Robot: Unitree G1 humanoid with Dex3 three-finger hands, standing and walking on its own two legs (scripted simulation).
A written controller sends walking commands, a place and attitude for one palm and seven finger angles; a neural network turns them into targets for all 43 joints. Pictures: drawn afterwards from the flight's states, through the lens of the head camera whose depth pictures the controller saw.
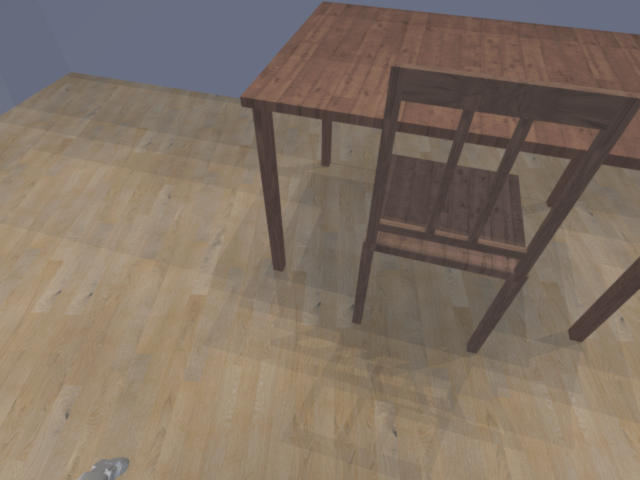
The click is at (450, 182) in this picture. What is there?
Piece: chair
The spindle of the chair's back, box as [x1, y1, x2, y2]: [426, 110, 474, 234]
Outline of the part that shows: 474,111 463,110 427,225 427,233 433,234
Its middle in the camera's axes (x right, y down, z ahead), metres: +0.28 -0.13 +0.87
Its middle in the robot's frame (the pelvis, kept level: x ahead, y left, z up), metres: +0.75 -0.25 -0.07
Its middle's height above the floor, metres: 0.70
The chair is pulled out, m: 0.00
